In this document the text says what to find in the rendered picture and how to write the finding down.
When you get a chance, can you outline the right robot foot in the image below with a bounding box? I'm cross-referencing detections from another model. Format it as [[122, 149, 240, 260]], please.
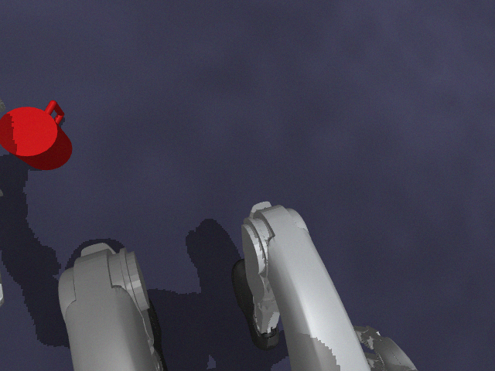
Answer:
[[231, 259, 279, 351]]

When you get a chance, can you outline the right robot hand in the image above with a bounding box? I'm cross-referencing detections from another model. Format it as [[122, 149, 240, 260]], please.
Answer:
[[353, 325, 417, 371]]

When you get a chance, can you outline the mug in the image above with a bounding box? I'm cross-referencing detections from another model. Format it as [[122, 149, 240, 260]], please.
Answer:
[[0, 100, 72, 170]]

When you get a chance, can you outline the left robot foot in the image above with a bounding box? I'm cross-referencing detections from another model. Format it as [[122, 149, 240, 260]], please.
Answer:
[[147, 298, 168, 371]]

